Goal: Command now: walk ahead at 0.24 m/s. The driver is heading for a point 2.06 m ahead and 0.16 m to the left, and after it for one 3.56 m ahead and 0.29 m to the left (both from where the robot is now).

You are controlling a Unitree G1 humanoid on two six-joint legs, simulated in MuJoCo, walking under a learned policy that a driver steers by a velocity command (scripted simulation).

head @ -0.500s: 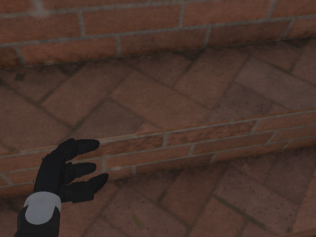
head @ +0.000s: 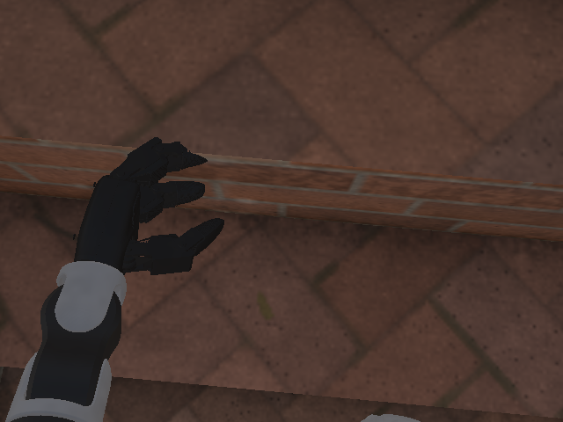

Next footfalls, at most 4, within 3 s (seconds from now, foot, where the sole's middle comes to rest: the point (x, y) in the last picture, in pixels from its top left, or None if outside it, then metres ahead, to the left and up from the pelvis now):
0.08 right None -0.18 -0.04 -0.80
0.34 left None -0.20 -0.01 -0.80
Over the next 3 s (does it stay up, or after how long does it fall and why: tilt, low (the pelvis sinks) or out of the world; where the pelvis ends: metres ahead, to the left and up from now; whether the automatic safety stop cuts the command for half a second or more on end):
falls after 0.86 s (tilt)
